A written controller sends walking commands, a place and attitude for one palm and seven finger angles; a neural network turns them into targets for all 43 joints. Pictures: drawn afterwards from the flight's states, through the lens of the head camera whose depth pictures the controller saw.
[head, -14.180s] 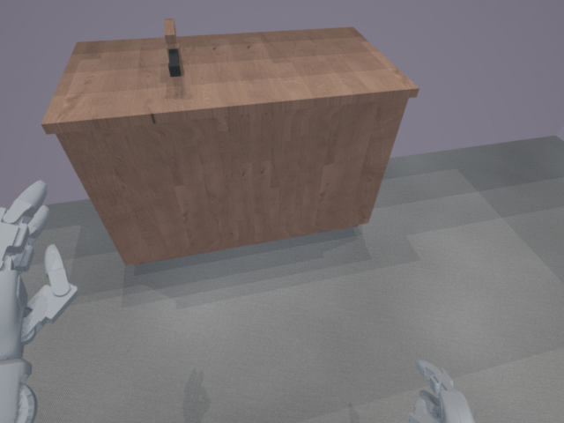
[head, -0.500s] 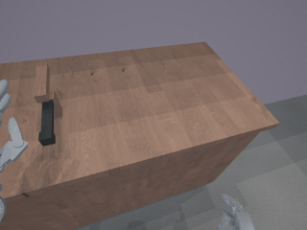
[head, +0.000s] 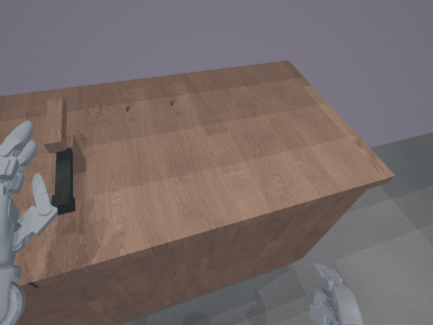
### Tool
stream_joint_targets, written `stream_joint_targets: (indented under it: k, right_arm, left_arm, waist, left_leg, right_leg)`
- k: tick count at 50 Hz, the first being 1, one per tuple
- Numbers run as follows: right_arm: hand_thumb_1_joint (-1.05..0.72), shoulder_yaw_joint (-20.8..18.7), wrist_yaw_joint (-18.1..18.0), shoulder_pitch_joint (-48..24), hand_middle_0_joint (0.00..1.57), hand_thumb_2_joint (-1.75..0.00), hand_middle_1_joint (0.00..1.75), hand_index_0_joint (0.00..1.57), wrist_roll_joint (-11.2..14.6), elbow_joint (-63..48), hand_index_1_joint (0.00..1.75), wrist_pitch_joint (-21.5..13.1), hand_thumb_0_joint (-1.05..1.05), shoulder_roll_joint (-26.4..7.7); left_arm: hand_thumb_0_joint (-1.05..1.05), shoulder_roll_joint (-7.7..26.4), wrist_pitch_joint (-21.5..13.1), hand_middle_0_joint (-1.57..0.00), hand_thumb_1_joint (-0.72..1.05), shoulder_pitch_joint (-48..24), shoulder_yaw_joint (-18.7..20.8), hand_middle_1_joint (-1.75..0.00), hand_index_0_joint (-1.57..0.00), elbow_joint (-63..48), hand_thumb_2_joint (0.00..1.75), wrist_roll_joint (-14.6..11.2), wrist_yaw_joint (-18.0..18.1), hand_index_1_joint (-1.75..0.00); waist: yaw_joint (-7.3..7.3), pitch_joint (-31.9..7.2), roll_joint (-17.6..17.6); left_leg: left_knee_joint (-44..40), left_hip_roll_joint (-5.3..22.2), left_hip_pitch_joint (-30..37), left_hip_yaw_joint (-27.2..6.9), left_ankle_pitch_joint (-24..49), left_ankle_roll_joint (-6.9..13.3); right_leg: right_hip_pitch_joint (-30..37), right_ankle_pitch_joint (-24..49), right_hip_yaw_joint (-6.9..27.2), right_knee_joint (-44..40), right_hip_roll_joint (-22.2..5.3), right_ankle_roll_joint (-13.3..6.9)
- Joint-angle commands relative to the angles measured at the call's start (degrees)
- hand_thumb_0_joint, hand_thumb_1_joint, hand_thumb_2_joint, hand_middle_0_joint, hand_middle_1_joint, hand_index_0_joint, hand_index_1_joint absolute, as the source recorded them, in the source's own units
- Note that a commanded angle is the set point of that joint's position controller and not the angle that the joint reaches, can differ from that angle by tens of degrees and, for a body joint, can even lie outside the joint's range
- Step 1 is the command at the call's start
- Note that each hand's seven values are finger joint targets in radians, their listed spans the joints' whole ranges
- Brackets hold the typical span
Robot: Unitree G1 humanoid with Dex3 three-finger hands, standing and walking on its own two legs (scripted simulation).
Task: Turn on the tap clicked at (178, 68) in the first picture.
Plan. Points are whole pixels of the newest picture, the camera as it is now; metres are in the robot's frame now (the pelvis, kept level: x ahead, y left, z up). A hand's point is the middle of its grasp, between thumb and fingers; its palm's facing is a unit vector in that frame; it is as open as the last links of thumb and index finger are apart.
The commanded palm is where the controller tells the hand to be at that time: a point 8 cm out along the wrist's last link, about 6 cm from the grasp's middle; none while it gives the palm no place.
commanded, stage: look again from close up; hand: left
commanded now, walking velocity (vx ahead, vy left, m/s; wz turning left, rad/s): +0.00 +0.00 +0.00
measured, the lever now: (63, 203) +0.28 +0.30 +0.06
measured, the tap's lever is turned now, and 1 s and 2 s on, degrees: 0 0 0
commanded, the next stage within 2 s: shuffle to correct the standing spot in 0.22 s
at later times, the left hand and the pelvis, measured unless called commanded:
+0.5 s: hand (61, 215) +0.21 +0.23 +0.16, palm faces +0.38 -0.85 -0.36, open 7.4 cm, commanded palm +0.15 +0.26 +0.17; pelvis -0.01 -0.01 +0.00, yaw +0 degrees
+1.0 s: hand (53, 260) +0.16 +0.22 +0.16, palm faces +0.36 -0.85 -0.39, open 7.4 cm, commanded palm +0.10 +0.25 +0.17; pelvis -0.06 -0.03 -0.01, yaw -1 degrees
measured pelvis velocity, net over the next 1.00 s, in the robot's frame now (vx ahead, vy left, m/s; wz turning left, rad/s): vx -0.06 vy -0.03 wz -0.02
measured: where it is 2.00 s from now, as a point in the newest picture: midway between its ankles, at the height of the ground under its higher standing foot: outside the picture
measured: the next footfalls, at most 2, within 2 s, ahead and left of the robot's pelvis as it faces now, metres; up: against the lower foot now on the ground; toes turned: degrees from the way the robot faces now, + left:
none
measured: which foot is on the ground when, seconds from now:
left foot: down 0.00-1.00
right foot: down 0.00-1.00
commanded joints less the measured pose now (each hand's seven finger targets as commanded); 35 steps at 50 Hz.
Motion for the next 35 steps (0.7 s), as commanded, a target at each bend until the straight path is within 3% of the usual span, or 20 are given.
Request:
stream_joint_targets:
  k: [1,2,5,10,11,12,16,17,21,22,26,27,30,33,35]
  right_arm:
    - [-0.9,-3.15,-0.88,-5.74,0.2,-0.9,0.3,0.2,0.28,-9.37,0.3,-3.28,0.0,-6.95]
    - [-0.9,-3.0,-0.88,-5.09,0.2,-0.9,0.3,0.2,-0.09,-9.15,0.3,-2.9,0.0,-7.01]
    - [-0.9,-3.35,-0.95,-4.88,0.2,-0.9,0.3,0.2,0.16,-9.43,0.3,-2.93,0.0,-6.99]
    - [-0.9,-3.45,-0.94,-4.67,0.2,-0.9,0.3,0.2,0.14,-9.45,0.3,-2.77,0.0,-7.15]
    - [-0.9,-3.34,-1.0,-5.63,0.2,-0.9,0.3,0.2,0.39,-9.46,0.3,-2.8,0.0,-6.98]
    - [-0.9,-3.13,-0.94,-4.9,0.2,-0.9,0.3,0.2,0.04,-9.36,0.3,-2.57,0.0,-7.18]
    - [-0.9,-3.3,-1.14,-5.75,0.2,-0.9,0.3,0.2,0.41,-9.42,0.3,-2.73,0.0,-6.99]
    - [-0.9,-3.14,-1.15,-5.01,0.2,-0.9,0.3,0.2,0.15,-9.37,0.3,-2.51,0.0,-7.07]
    - [-0.9,-3.09,-1.53,-5.75,0.2,-0.9,0.3,0.2,0.57,-9.8,0.3,-2.92,0.0,-6.58]
    - [-0.9,-3.02,-1.36,-4.81,0.2,-0.9,0.3,0.2,0.17,-9.73,0.3,-2.47,0.0,-6.92]
    - [-0.9,-3.42,-1.08,-5.26,0.2,-0.9,0.3,0.2,0.45,-10.41,0.3,-2.83,0.0,-6.35]
    - [-0.9,-3.19,-0.85,-4.6,0.2,-0.9,0.3,0.2,0.06,-10.35,0.3,-2.41,0.0,-6.53]
    - [-0.9,-3.77,-0.66,-4.47,0.2,-0.9,0.3,0.2,0.1,-11.05,0.3,-2.85,0.0,-6.38]
    - [-0.9,-4.06,-0.67,-4.56,0.2,-0.9,0.3,0.2,0.11,-11.53,0.3,-3.11,0.0,-6.18]
    - [-0.9,-4.26,-0.75,-3.87,0.2,-0.9,0.3,0.2,-0.06,-11.22,0.3,-3.54,0.0,-6.16]
  left_arm:
    - [0.0,10.99,-3.44,-0.2,0.9,-5.03,6.67,-0.3,-0.2,-13.24,0.9,0.06,1.47,-0.3]
    - [0.0,9.6,-3.47,-0.2,0.9,-4.28,5.58,-0.3,-0.2,-11.71,0.9,-0.14,1.32,-0.3]
    - [0.0,10.07,-3.47,-0.2,0.9,-3.94,6.13,-0.3,-0.2,-11.28,0.9,-0.21,1.37,-0.3]
    - [0.0,9.7,-3.31,-0.2,0.9,-2.96,6.0,-0.3,-0.2,-10.44,0.9,-0.36,1.24,-0.3]
    - [0.0,10.76,-3.12,-0.2,0.9,-2.56,7.06,-0.3,-0.2,-11.09,0.9,-0.27,1.45,-0.3]
    - [0.0,9.03,-3.06,-0.2,0.9,-1.97,5.5,-0.3,-0.2,-9.58,0.9,-0.58,1.14,-0.3]
    - [0.0,11.0,-2.8,-0.2,0.9,-2.15,7.04,-0.3,-0.2,-11.71,0.9,-0.52,1.42,-0.3]
    - [0.0,9.49,-2.88,-0.2,0.9,-2.39,5.61,-0.3,-0.2,-11.53,0.9,-0.74,1.21,-0.3]
    - [0.0,11.87,-3.14,-0.2,0.9,-3.7,7.44,-0.3,-0.2,-13.85,0.9,-0.78,1.34,-0.3]
    - [0.0,10.47,-3.29,-0.2,0.9,-3.33,6.35,-0.3,-0.2,-12.86,0.9,-1.12,1.02,-0.3]
    - [0.0,11.77,-3.82,-0.2,0.9,-1.49,8.06,-0.3,-0.2,-14.06,0.9,-1.16,0.81,-0.3]
    - [0.0,9.99,-3.77,-0.2,0.9,-0.79,6.61,-0.3,-0.2,-12.9,0.9,-1.57,0.4,-0.3]
    - [0.0,10.81,-4.76,-0.2,0.9,0.13,8.01,-0.3,-0.2,-14.18,0.9,-1.7,0.15,-0.3]
    - [0.0,11.1,-5.36,-0.2,0.9,0.7,8.61,-0.3,-0.2,-15.61,0.9,-2.01,-0.17,-0.3]
    - [0.0,11.76,-6.2,-0.2,0.9,1.02,9.55,-0.3,-0.2,-16.08,0.9,-2.1,-0.26,-0.3]
  waist:
    - [-1.02,-9.93,6.6]
    - [-1.04,-9.31,5.39]
    - [-1.04,-8.29,4.6]
    - [-1.17,-8.12,4.28]
    - [-1.12,-8.52,4.25]
    - [-1.2,-8.24,3.34]
    - [-1.13,-9.19,4.3]
    - [-1.26,-9.02,4.06]
    - [-0.87,-8.03,5.55]
    - [-0.82,-8.69,6.01]
    - [-0.41,-10.36,7.65]
    - [-0.45,-10.62,6.91]
    - [-0.23,-9.67,7.16]
    - [-0.39,-9.54,6.59]
    - [-0.63,-9.89,5.34]
  left_leg:
    - [-4.85,5.49,2.97,-6.47,12.02,-2.99]
    - [-5.39,5.34,1.62,-6.62,9.85,-2.64]
    - [-5.97,5.36,0.53,-6.85,6.04,-2.4]
    - [-6.14,5.05,0.01,-6.91,4.8,-2.09]
    - [-5.8,5.01,0.8,-6.62,6.27,-2.19]
    - [-6.03,4.85,0.41,-6.62,6.01,-2.05]
    - [-5.06,4.94,1.86,-6.45,8.23,-2.05]
    - [-5.61,4.92,1.78,-6.57,9.49,-2.23]
    - [-5.01,6.48,2.74,-6.86,16.47,-2.95]
    - [-5.42,6.77,2.16,-6.77,17.83,-2.79]
    - [-3.65,8.95,3.38,-6.62,23.04,-2.86]
    - [-4.46,9.44,1.68,-6.92,21.28,-2.4]
    - [-3.14,11.2,-2.23,-7.54,17.25,-1.76]
    - [-1.95,11.57,-5.11,-7.72,12.68,-1.31]
    - [0.2,10.31,-5.96,-6.78,7.32,-1.52]
  right_leg:
    - [3.47,11.9,4.36,-0.66,-2.41,-1.75]
    - [3.75,10.79,4.14,-1.32,-2.25,-1.72]
    - [3.78,9.12,4.99,-1.93,-2.6,-1.86]
    - [3.96,8.51,5.31,-2.71,-2.62,-1.91]
    - [3.74,9.31,5.06,-2.55,-2.65,-1.85]
    - [3.47,8.72,4.77,-2.99,-2.5,-1.75]
    - [3.52,10.84,5.42,-2.68,-2.92,-1.79]
    - [3.4,11.12,4.72,-2.7,-2.37,-1.69]
    - [1.74,14.22,4.57,-1.0,-1.72,-1.24]
    - [2.63,13.84,3.84,-0.45,-1.23,-1.0]
    - [1.61,14.32,3.98,2.17,-1.55,-1.2]
    - [2.4,12.41,3.61,2.56,-1.35,-0.96]
    - [1.83,11.8,4.54,3.79,-2.19,-1.67]
    - [0.84,11.81,5.33,4.46,-2.6,-2.0]
    - [-0.63,12.49,6.86,3.19,-3.66,-2.62]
